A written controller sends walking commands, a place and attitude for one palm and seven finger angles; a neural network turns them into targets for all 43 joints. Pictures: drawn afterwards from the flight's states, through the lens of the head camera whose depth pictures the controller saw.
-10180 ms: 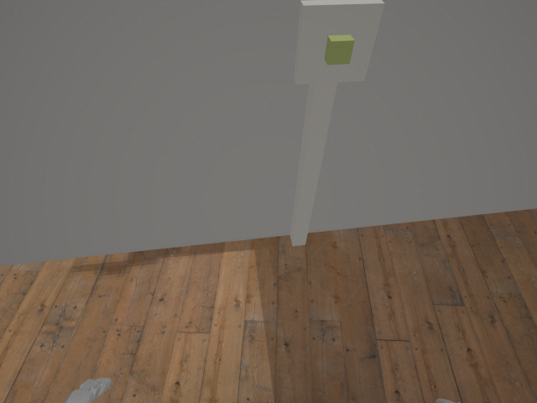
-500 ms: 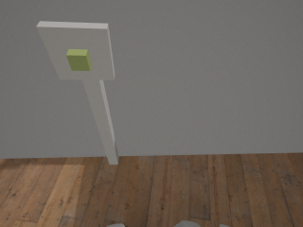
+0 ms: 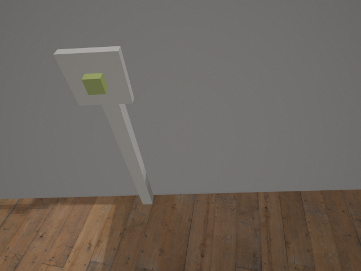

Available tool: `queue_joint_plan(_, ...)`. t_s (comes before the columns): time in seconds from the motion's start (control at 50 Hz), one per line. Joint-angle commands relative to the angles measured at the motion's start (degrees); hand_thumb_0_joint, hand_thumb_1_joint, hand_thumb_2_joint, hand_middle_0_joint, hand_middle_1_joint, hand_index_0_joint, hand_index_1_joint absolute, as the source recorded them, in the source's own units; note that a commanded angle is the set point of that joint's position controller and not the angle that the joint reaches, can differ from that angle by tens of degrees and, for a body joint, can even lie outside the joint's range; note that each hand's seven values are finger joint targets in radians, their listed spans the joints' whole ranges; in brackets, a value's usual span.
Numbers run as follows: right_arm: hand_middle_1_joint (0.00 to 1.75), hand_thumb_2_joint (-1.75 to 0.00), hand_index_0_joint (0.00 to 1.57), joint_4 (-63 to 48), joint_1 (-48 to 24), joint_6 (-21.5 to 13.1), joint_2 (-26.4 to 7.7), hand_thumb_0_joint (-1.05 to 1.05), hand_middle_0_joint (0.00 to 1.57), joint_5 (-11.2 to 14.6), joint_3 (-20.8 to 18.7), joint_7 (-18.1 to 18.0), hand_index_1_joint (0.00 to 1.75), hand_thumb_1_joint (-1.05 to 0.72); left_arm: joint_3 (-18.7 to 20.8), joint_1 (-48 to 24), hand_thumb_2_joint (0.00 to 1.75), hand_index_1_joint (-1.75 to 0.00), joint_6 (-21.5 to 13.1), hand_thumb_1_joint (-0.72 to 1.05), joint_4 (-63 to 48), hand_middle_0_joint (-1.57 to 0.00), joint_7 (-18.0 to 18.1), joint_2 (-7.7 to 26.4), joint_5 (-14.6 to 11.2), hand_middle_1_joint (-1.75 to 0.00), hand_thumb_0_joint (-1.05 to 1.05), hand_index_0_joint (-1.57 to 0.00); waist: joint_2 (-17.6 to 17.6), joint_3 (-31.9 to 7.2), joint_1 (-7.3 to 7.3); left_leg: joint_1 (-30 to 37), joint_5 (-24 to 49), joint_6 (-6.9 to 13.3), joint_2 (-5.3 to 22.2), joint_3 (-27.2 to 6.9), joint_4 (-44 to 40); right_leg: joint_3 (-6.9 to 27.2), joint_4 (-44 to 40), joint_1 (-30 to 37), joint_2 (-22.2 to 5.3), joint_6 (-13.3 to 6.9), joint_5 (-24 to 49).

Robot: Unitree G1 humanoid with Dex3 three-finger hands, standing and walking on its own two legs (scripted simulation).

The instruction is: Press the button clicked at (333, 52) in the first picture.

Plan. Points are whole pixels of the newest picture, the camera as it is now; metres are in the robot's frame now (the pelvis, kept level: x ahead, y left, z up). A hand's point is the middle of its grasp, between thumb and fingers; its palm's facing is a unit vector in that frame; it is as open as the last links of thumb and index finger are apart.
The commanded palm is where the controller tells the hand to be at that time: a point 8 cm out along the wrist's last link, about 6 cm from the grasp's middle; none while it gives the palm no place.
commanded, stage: come to a stop and stand still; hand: left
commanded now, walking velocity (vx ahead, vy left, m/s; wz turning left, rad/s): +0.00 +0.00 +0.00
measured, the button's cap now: (95, 83) +0.57 +0.31 +0.12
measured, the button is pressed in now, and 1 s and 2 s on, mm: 0 0 0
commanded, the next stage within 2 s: look again from close up in 1.58 s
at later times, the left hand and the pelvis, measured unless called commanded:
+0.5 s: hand out of the picture +0.01 +0.28 -0.18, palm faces +0.02 -0.97 -0.24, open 7.4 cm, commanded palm none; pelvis +0.00 +0.09 -0.02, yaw -1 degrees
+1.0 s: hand out of the picture +0.06 +0.23 -0.19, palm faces +0.00 -0.98 -0.22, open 7.3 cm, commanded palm none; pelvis +0.03 +0.06 -0.01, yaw -1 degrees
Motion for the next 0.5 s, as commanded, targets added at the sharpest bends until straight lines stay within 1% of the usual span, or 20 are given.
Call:
queue_joint_plan(0.0, 0.3, -0.9, 0.2, -5.89, -4.52, -2.46, -0.24, 0.0, 0.2, 0.81, 0.25, -0.62, 0.3, -0.9, 2.81, 4.16, 0.9, -0.3, -0.15, 0.9, -0.53, -0.2, 1.02, 11.5, 0.62, -0.3, 0.0, -0.2, -14.25, 2.16, 1.67, -2.21, -5.77, 0.8, 0.8, 0.31, -11.41, 15.66, -8.77, 3.59, -14.42, -7.48, -4.35)
queue_joint_plan(0.04, 0.3, -0.9, 0.2, -4.27, -1.47, -2.88, 0.79, 0.0, 0.2, 1.07, 0.69, -1.01, 0.3, -0.9, 2.77, 2.41, 0.9, -0.3, 0.07, 0.9, -0.13, -0.2, 0.86, 11.91, 0.34, -0.3, 0.0, -0.2, -13.43, 1.26, -0.03, 5.12, -1.42, 1.31, -0.33, 1.52, -18.36, 12.92, -6.8, 0.0, -12.18, -6.25, -2.47)
queue_joint_plan(0.06, 0.3, -0.9, 0.2, -7.25, -2.35, -3.23, -2.59, 0.0, 0.2, 0.12, 1.21, -0.63, 0.3, -0.9, 1.41, 4.15, 0.9, -0.3, -1.29, 0.9, 0.51, -0.2, 2.95, 13.63, 0.91, -0.3, 0.0, -0.2, -8.23, 3.55, -2.35, 6.35, -3.51, 1.2, -2.42, 2.68, -12.05, 14.21, -2.18, -2.65, -10.98, -4.24, 11.09)
queue_joint_plan(0.08, 0.3, -0.9, 0.2, -8.41, 0.72, -3.44, 0.02, 0.0, 0.2, 0.41, 1.75, -0.54, 0.3, -0.9, 1.86, 0.88, 0.9, -0.3, -1.51, 0.9, -2.22, -0.2, 2.62, 15.47, 0.51, -0.3, 0.0, -0.2, -5.25, -0.82, -3.93, 7.88, -4.46, 2.54, -1.55, 1.56, -16.21, 11.15, -1.26, -4.3, -10.56, -5.18, -2.5)
queue_joint_plan(0.1, 0.3, -0.9, 0.2, -7.91, 1.65, -3.87, -0.32, 0.0, 0.2, -0.07, 1.88, -0.41, 0.3, -0.9, 2.15, -1.28, 0.9, -0.3, -1.24, 0.9, -2.84, -0.2, 2.2, 14.38, 0.51, -0.3, 0.0, -0.2, -0.03, -0.2, -4.49, 10.32, -1.43, 2.65, -1.13, 2.04, -20.94, 9.0, 0.55, -7.63, -8.7, -4.61, -10.62)
queue_joint_plan(0.12, 0.3, -0.9, 0.2, -7.94, 3.96, -4.36, -1.77, 0.0, 0.2, 0.23, 2.24, -0.6, 0.3, -0.9, 1.62, -2.09, 0.9, -0.3, -0.6, 0.9, -3.05, -0.2, 1.85, 13.1, 0.03, -0.3, 0.0, -0.2, 2.85, 0.02, -5.41, 10.89, -0.04, 2.78, 0.86, -0.41, -25.24, 5.22, 5.22, -9.2, -5.14, -3.02, -14.46)
queue_joint_plan(0.14, 0.3, -0.9, 0.2, -7.93, 5.21, -4.84, -4.66, 0.0, 0.2, 0.11, 2.02, -0.96, 0.3, -0.9, 0.82, -1.14, 0.9, -0.3, -0.05, 0.9, -3.03, -0.2, 1.52, 9.55, -0.42, -0.3, 0.0, -0.2, 10.29, 0.15, -4.97, 7.93, 4.8, 4.84, 6.6, -7.53, -30.31, 0.82, 12.06, -8.38, -0.4, -1.16, -12.97)
queue_joint_plan(0.16, 0.3, -0.9, 0.2, -9.04, 2.72, -4.64, -6.53, 0.0, 0.2, 0.1, 1.88, -1.64, 0.3, -0.9, 0.27, 1.29, 0.9, -0.3, 0.14, 0.9, -2.62, -0.2, 1.13, 6.89, -0.56, -0.3, 0.0, -0.2, 11.73, 1.22, -2.67, 4.81, 11.85, 7.49, 10.75, -11.16, -31.18, -0.7, 13.0, -6.35, 1.31, -0.56, -12.78)
queue_joint_plan(0.18, 0.3, -0.9, 0.2, -10.27, -0.25, -4.42, -6.58, 0.0, 0.2, -0.04, 2.22, -1.86, 0.3, -0.9, 0.05, 2.61, 0.9, -0.3, 0.23, 0.9, -2.13, -0.2, 1.01, 6.15, -0.38, -0.3, 0.0, -0.2, 7.52, 1.32, -1.54, 3.01, 8.86, 8.52, 9.99, -9.42, -31.0, -0.31, 11.8, -3.94, 1.59, -0.99, -12.9)
queue_joint_plan(0.2, 0.3, -0.9, 0.2, -10.61, -1.83, -4.82, -6.19, 0.0, 0.2, -0.02, 2.56, -1.83, 0.3, -0.9, -0.31, 1.78, 0.9, -0.3, 0.64, 0.9, -1.53, -0.2, 0.85, 6.36, -0.01, -0.3, 0.0, -0.2, 14.4, 1.81, -1.63, 2.37, 6.78, 7.74, 8.39, -10.18, -32.89, -0.57, 13.11, -3.96, 1.76, -0.78, -12.49)
queue_joint_plan(0.22, 0.3, -0.9, 0.2, -10.64, -2.51, -4.76, -5.2, 0.0, 0.2, 0.12, 2.64, -2.04, 0.3, -0.9, -0.33, 0.79, 0.9, -0.3, 0.86, 0.9, -1.49, -0.2, 0.56, 7.14, 0.1, -0.3, 0.0, -0.2, 12.67, 5.15, -1.8, 0.92, 6.94, 7.68, 7.83, -10.38, -33.53, -0.28, 13.56, -4.26, 2.06, -0.59, -11.22)
queue_joint_plan(0.24, 0.3, -0.9, 0.2, -10.71, -2.59, -4.81, -5.36, 0.0, 0.2, 0.16, 2.68, -2.26, 0.3, -0.9, -0.4, 1.01, 0.9, -0.3, 0.95, 0.9, -1.54, -0.2, 0.26, 6.88, 0.09, -0.3, 0.0, -0.2, 9.65, 6.13, -1.65, 1.57, 9.36, 7.63, 7.64, -9.75, -33.32, 0.45, 13.11, -4.47, 2.26, -0.57, -9.91)
queue_joint_plan(0.28, 0.3, -0.9, 0.2, -10.68, -2.57, -4.87, -5.77, 0.0, 0.2, 0.36, 2.8, -2.45, 0.3, -0.9, -0.71, 1.35, 0.9, -0.3, 0.89, 0.9, -1.03, -0.2, 0.0, 6.65, -0.24, -0.3, 0.0, -0.2, 2.07, 6.35, -1.36, 2.16, 8.82, 7.53, 6.95, -8.88, -32.82, 1.81, 10.03, -3.15, 1.95, -0.53, -6.51)
queue_joint_plan(0.3, 0.3, -0.9, 0.2, -10.65, -2.46, -4.93, -5.59, 0.0, 0.2, 0.44, 2.87, -2.48, 0.3, -0.9, -0.73, 1.01, 0.9, -0.3, 0.81, 0.9, -1.17, -0.2, -0.06, 6.95, -0.24, -0.3, 0.0, -0.2, 0.99, 6.95, -1.45, 2.04, 9.14, 7.33, 6.54, -8.52, -32.99, 2.38, 8.82, -2.75, 1.59, -0.61, -5.21)
queue_joint_plan(0.32, 0.3, -0.9, 0.2, -10.41, -2.4, -5.19, -5.4, 0.0, 0.2, 0.46, 2.99, -2.5, 0.3, -0.9, -0.77, 0.93, 0.9, -0.3, 0.67, 0.9, -1.36, -0.2, -0.01, 7.36, -0.27, -0.3, 0.0, -0.2, 1.08, 6.08, -1.38, 3.39, 10.07, 7.05, 6.03, -8.52, -33.13, 3.67, 7.66, -2.33, 1.22, -0.81, -4.25)
queue_joint_plan(0.36, 0.3, -0.9, 0.2, -10.12, -2.06, -5.44, -5.71, 0.0, 0.2, 0.51, 3.03, -2.44, 0.3, -0.9, -0.88, 0.74, 0.9, -0.3, 0.61, 0.9, -1.6, -0.2, 0.1, 8.55, -0.41, -0.3, 0.0, -0.2, -0.51, 5.64, -1.59, 4.81, 7.53, 6.58, 5.33, -8.72, -33.81, 5.34, 6.65, -2.13, 0.84, -1.02, -3.61)
queue_joint_plan(0.38, 0.3, -0.9, 0.2, -9.92, -1.79, -5.35, -6.07, 0.0, 0.2, 0.51, 2.98, -2.4, 0.3, -0.9, -0.93, 0.23, 0.9, -0.3, 0.68, 0.9, -1.82, -0.2, 0.15, 8.77, -0.38, -0.3, 0.0, -0.2, -2.32, 6.01, -1.79, 4.92, 7.12, 6.41, 5.32, -8.44, -33.98, 5.5, 6.41, -2.12, 0.62, -1.04, -3.0)
queue_joint_plan(0.4, 0.3, -0.9, 0.2, -9.56, -1.43, -5.35, -6.15, 0.0, 0.2, 0.49, 2.99, -2.35, 0.3, -0.9, -0.93, -0.44, 0.9, -0.3, 0.7, 0.9, -2.16, -0.2, 0.18, 9.02, -0.34, -0.3, 0.0, -0.2, -2.98, 6.07, -1.94, 4.87, 7.91, 6.41, 5.19, -8.64, -34.08, 5.57, 6.46, -1.76, 0.55, -1.03, -2.51)
queue_joint_plan(0.44, 0.3, -0.9, 0.2, -9.06, -1.58, -5.47, -6.25, 0.0, 0.2, 0.42, 3.05, -2.32, 0.3, -0.9, -0.92, -0.39, 0.9, -0.3, 0.77, 0.9, -2.47, -0.2, 0.27, 9.07, -0.37, -0.3, 0.0, -0.2, -2.56, 5.5, -1.85, 6.17, 8.64, 6.2, 5.07, -8.04, -34.33, 6.11, 6.23, -1.86, 0.27, -1.0, -2.07)
queue_joint_plan(0.48, 0.3, -0.9, 0.2, -8.54, -1.61, -5.59, -6.22, 0.0, 0.2, 0.4, 3.24, -2.37, 0.3, -0.9, -0.89, -0.58, 0.9, -0.3, 0.84, 0.9, -2.55, -0.2, 0.26, 9.3, -0.39, -0.3, 0.0, -0.2, -0.45, 5.4, -1.86, 7.16, 10.26, 6.03, 4.85, -7.55, -34.51, 6.18, 6.16, -1.9, 0.11, -0.89, -1.52)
